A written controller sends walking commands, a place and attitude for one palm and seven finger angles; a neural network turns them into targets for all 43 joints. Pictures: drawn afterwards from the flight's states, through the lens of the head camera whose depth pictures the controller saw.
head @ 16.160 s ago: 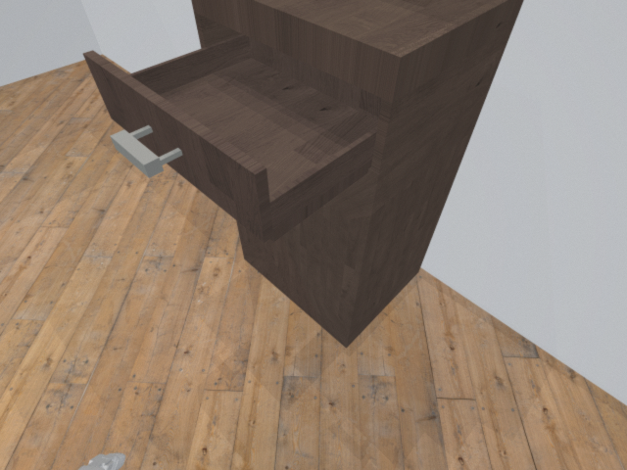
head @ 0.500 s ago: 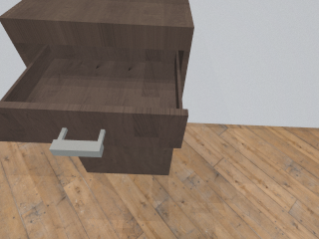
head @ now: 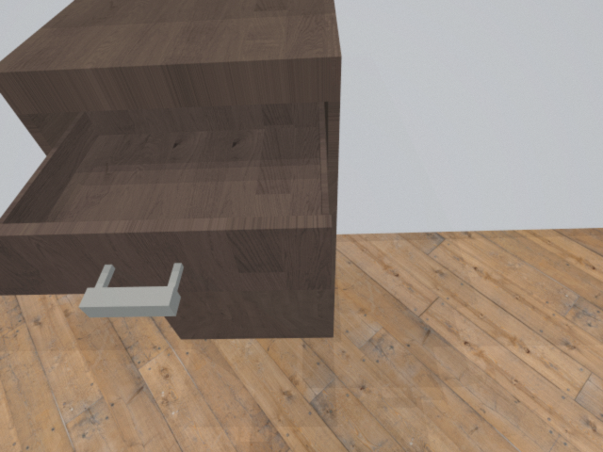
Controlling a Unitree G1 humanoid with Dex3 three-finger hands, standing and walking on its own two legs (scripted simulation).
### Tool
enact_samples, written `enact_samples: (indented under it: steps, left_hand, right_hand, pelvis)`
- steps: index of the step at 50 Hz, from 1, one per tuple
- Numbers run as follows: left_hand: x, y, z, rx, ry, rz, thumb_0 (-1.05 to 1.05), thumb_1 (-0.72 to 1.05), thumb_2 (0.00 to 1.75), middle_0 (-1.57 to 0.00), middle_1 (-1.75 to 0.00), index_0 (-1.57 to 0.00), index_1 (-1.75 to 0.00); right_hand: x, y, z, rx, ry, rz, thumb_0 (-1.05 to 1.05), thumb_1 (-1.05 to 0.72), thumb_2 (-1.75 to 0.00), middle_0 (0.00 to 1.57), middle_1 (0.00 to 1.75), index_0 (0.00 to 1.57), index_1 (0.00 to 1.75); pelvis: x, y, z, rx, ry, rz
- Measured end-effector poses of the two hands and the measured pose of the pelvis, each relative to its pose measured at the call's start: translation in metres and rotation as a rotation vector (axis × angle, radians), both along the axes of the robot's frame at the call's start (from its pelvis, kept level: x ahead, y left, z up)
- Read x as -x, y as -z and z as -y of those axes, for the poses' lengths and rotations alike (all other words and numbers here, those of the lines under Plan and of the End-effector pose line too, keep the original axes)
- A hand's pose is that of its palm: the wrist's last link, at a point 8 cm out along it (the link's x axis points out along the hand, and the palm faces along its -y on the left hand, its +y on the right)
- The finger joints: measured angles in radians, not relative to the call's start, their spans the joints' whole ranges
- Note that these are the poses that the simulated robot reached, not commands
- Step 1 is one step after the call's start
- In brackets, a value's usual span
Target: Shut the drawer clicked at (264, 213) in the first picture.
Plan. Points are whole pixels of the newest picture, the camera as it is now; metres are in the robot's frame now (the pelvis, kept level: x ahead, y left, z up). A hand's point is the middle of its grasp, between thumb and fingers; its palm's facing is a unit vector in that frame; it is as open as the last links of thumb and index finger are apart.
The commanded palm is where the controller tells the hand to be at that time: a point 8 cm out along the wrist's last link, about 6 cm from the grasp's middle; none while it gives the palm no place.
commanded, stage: look again from close up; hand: left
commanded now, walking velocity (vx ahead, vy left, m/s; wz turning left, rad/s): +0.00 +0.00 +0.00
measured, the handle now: (137, 286) +0.30 +0.23 +0.08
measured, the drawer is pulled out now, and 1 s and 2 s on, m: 0.27 0.27 0.27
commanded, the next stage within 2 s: shuffle to correct the standing spot in 0.48 s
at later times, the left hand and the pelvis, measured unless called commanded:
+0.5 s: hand out of the picture +0.04 +0.15 -0.17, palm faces +0.03 -0.97 -0.24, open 7.3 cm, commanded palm none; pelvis +0.02 -0.03 +0.00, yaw +0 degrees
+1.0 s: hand out of the picture +0.01 +0.19 -0.18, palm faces +0.06 -0.97 -0.24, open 7.4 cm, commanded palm none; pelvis -0.02 +0.00 +0.00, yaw +1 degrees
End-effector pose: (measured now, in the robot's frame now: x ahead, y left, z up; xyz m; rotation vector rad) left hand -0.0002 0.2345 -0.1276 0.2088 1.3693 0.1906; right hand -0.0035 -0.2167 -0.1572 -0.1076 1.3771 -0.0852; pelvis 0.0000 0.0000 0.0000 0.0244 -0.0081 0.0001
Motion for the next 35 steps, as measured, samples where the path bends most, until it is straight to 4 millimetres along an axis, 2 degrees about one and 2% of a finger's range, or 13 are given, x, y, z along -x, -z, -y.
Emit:
enact_samples:
  steps: [7, 16, 26, 35]
  left_hand:
    - [-0.024, 0.003, 0.015, 0.011, 0.010, 0.028, 0.01, 0.92, 0.90, -0.20, -0.30, -0.20, -0.29]
    - [-0.039, 0.004, 0.025, 0.014, 0.010, 0.048, 0.01, 0.93, 0.90, -0.20, -0.30, -0.20, -0.29]
    - [-0.031, 0.006, 0.034, 0.023, -0.011, 0.030, 0.01, 0.93, 0.90, -0.20, -0.30, -0.20, -0.29]
    - [-0.013, 0.008, 0.041, 0.033, -0.036, 0.000, 0.01, 0.92, 0.90, -0.20, -0.30, -0.20, -0.29]
  right_hand:
    - [0.009, 0.000, 0.004, -0.005, 0.018, -0.054, 0.01, -0.92, -0.90, 0.20, 0.30, 0.20, 0.30]
    - [-0.001, -0.002, 0.013, 0.002, 0.025, -0.052, 0.01, -0.91, -0.90, 0.20, 0.30, 0.20, 0.30]
    - [-0.015, -0.004, 0.023, 0.013, 0.013, -0.029, 0.01, -0.91, -0.90, 0.20, 0.30, 0.20, 0.30]
    - [-0.016, -0.005, 0.029, 0.020, 0.010, -0.032, 0.01, -0.91, -0.90, 0.20, 0.30, 0.20, 0.30]
  pelvis:
    - [-0.007, -0.001, 0.010, -0.002, 0.000, 0.003]
    - [-0.013, -0.001, 0.022, 0.001, -0.002, 0.004]
    - [-0.017, -0.002, 0.030, 0.004, -0.006, 0.007]
    - [-0.014, -0.002, 0.033, 0.003, -0.007, 0.008]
